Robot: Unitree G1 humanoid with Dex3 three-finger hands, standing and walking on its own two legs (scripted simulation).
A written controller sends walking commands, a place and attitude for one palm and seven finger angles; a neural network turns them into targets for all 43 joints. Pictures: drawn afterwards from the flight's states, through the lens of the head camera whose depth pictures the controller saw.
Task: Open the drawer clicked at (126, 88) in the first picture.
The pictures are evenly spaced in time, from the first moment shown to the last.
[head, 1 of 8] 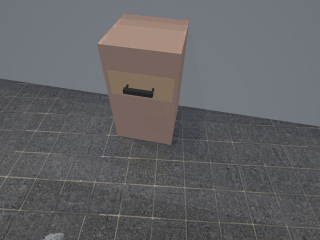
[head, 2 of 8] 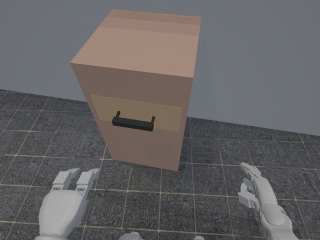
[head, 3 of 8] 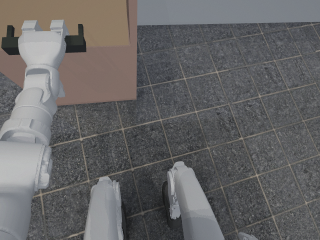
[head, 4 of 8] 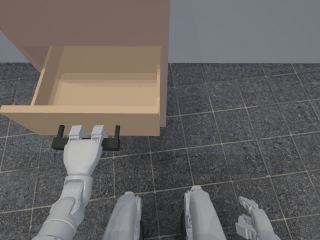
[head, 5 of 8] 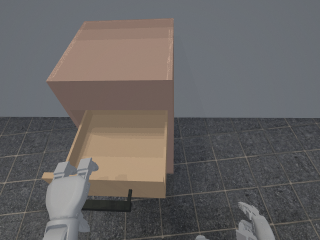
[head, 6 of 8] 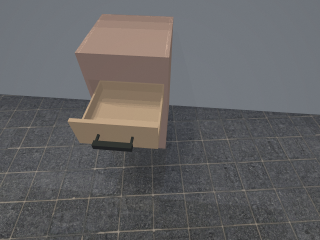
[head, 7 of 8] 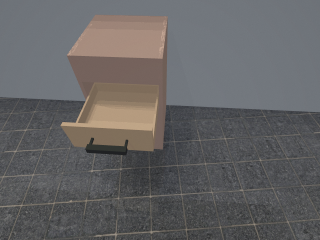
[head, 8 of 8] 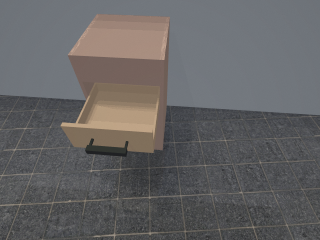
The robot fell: no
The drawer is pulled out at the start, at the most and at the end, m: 0.00 0.29 0.28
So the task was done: yes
